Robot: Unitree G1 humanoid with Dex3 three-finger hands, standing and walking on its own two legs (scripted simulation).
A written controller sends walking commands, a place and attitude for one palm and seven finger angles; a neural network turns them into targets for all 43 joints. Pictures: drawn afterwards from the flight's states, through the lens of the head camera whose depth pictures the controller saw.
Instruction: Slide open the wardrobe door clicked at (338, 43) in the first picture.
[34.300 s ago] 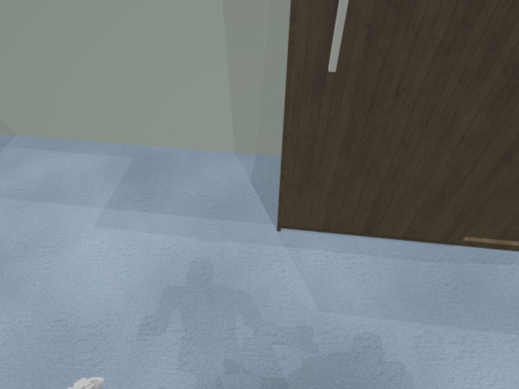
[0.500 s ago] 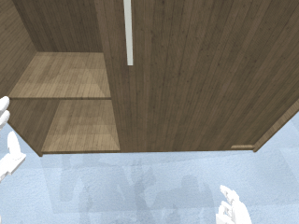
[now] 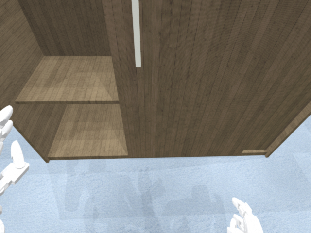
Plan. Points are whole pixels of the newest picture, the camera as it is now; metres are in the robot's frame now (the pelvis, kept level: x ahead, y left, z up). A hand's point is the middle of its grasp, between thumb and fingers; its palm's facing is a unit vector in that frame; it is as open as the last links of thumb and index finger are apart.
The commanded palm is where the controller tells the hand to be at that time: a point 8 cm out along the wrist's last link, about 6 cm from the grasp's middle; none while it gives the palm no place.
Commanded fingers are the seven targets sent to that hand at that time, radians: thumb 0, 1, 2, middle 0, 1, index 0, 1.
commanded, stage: let the arm hang, fingers relaxed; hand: left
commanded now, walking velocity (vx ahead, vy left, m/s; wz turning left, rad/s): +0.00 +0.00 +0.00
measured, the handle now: (136, 23) +0.68 +0.12 +0.21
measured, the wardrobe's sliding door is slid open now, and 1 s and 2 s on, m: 0.57 0.57 0.57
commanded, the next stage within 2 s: look to check the result in 1.12 s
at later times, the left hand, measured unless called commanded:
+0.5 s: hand out of the picture -0.05 +0.17 -0.19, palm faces +0.05 -0.98 -0.17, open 7.2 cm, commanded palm none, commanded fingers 0.00 0.90 0.90 -0.20 -0.30 -0.20 -0.30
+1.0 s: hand out of the picture +0.06 +0.19 -0.17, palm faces +0.03 -0.97 -0.24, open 7.4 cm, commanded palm none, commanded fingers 0.00 0.90 0.90 -0.20 -0.30 -0.20 -0.30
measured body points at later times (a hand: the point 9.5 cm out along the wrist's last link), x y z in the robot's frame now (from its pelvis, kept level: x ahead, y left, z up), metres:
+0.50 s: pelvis -0.01 -0.01 -0.01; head +0.03 +0.01 +0.44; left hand -0.05 +0.22 -0.17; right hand +0.01 -0.27 -0.15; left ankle +0.04 +0.11 -0.74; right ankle -0.02 -0.14 -0.74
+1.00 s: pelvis +0.01 -0.01 +0.00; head +0.02 -0.01 +0.45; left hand +0.06 +0.24 -0.15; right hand +0.07 -0.25 -0.16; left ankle +0.04 +0.11 -0.74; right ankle -0.02 -0.14 -0.74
